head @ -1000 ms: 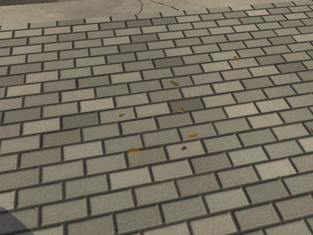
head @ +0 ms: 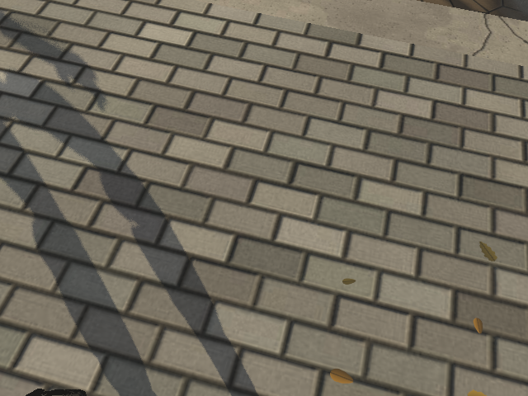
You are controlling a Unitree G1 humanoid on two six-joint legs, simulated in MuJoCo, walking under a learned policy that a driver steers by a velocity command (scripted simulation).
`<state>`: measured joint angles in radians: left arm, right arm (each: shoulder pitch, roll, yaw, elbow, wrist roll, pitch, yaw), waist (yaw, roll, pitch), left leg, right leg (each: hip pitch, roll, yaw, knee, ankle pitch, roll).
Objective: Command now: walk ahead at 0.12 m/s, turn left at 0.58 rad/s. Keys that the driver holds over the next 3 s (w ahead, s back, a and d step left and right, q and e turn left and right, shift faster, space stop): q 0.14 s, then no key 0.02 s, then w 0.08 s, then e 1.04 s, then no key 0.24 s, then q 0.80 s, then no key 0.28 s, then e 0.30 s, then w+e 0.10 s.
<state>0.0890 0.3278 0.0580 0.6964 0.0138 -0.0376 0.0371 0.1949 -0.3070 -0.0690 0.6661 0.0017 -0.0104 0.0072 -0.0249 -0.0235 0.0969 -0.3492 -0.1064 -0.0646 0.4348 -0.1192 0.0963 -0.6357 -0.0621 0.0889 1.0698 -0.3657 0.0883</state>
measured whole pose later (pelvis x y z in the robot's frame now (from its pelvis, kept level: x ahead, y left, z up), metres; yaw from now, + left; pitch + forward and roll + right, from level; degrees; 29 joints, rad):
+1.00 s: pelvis +0.14 -0.08 +0.00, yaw -11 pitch +2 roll +1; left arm 0.19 0.31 0.06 0.60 0.00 0.01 -0.01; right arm 0.13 -0.32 -0.08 0.73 0.00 0.02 -0.04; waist 0.01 0.03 0.07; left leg -0.49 0.01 -0.04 1.13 -0.50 -0.07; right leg -0.34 0.05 0.04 0.54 -0.23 -0.06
